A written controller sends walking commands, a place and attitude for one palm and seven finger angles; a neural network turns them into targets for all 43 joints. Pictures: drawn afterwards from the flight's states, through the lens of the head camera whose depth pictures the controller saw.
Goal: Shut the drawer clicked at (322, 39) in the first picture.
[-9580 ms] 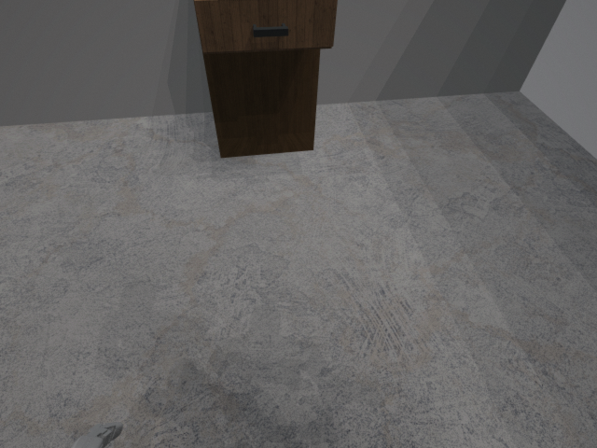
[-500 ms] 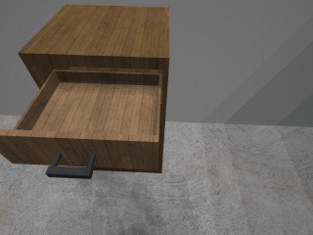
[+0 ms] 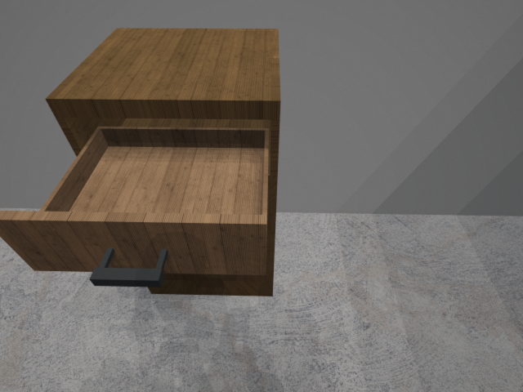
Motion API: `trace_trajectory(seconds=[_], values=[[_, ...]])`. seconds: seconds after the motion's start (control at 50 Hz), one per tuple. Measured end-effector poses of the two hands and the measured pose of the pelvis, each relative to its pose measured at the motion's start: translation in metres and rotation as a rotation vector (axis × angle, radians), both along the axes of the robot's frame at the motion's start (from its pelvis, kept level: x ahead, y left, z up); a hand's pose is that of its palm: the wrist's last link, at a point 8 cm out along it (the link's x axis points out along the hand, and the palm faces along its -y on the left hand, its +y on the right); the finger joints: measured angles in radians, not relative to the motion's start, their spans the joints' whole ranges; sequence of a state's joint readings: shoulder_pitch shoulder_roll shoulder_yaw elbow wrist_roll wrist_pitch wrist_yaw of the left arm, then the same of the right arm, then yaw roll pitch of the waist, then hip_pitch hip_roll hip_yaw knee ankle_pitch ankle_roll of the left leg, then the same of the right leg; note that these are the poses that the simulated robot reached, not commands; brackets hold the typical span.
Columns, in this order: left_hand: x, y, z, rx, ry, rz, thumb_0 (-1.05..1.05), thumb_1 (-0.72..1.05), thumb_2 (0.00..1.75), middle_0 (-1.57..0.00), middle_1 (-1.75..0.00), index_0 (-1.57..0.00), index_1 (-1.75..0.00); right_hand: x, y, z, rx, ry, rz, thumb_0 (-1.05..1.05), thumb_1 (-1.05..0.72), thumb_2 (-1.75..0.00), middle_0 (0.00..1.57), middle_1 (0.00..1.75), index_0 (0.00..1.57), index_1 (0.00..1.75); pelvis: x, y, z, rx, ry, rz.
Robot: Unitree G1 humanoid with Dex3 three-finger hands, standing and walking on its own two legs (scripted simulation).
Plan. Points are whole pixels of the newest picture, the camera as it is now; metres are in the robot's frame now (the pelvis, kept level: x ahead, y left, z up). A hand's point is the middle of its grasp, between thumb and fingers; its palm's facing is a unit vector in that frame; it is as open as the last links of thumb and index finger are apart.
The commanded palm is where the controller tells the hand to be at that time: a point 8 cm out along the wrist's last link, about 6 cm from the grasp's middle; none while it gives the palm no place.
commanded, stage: look again from close up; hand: left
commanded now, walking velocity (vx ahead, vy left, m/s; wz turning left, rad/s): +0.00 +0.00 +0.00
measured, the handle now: (132, 265) +0.32 +0.24 +0.00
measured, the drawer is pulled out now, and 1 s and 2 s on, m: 0.30 0.30 0.30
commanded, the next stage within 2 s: shuffle to correct the standing spot in 0.26 s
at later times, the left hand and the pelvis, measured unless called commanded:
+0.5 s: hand out of the picture -0.03 +0.17 -0.17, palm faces +0.04 -0.99 -0.16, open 7.3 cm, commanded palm none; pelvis +0.00 +0.02 +0.00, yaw +0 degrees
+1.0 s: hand out of the picture +0.03 +0.20 -0.17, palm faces +0.03 -0.97 -0.23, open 7.3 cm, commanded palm none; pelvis +0.01 +0.03 +0.00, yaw -1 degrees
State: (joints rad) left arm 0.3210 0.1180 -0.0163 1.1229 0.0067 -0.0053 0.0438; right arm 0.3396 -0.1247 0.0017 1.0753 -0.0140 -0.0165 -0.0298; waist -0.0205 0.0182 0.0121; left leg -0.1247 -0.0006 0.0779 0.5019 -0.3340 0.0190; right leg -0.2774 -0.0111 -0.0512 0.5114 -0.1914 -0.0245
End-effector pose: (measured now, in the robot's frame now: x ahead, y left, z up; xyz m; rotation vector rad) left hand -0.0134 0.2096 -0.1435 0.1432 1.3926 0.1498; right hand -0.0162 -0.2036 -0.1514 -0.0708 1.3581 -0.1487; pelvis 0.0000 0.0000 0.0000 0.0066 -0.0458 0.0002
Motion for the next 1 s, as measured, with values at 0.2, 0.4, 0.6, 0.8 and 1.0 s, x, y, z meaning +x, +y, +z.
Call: trace_trajectory(seconds=[0.2,0.4,0.6,0.8,1.0], values=[[0.005,0.022,0.006,0.030,-0.079,-0.001,0.00,0.92,0.90,-0.20,-0.30,-0.20,-0.29,-0.014,0.004,0.002,-0.001,-0.012,0.018,0.00,-0.91,-0.90,0.19,0.30,0.20,0.30,-0.011,0.010,0.001,0.009,0.010,-0.002],[-0.015,0.014,0.004,-0.007,0.000,0.014,0.00,0.91,0.90,-0.20,-0.30,-0.20,-0.29,-0.045,0.010,0.006,-0.001,0.101,0.006,0.00,-0.91,-0.90,0.19,0.30,0.20,0.30,-0.009,0.014,0.003,0.008,0.022,0.000],[-0.011,0.008,-0.002,-0.038,0.045,0.038,0.00,0.91,0.90,-0.20,-0.30,-0.20,-0.30,-0.039,0.018,0.004,0.000,0.163,0.012,0.00,-0.91,-0.90,0.19,0.30,0.20,0.30,0.012,0.020,-0.001,-0.001,0.031,-0.004],[0.018,0.020,-0.003,-0.023,0.047,0.011,0.02,0.93,0.90,-0.20,-0.30,-0.20,-0.30,0.005,0.034,0.006,-0.009,0.078,-0.015,0.00,-0.91,-0.90,0.19,0.30,0.20,0.30,0.026,0.027,0.001,-0.002,0.023,-0.011],[0.038,0.040,0.005,0.040,-0.049,-0.002,0.01,0.93,0.90,-0.20,-0.30,-0.20,-0.29,0.021,0.020,0.001,-0.022,0.010,-0.003,0.01,-0.93,-0.90,0.20,0.30,0.20,0.30,0.011,0.027,0.000,0.007,-0.001,-0.021]])
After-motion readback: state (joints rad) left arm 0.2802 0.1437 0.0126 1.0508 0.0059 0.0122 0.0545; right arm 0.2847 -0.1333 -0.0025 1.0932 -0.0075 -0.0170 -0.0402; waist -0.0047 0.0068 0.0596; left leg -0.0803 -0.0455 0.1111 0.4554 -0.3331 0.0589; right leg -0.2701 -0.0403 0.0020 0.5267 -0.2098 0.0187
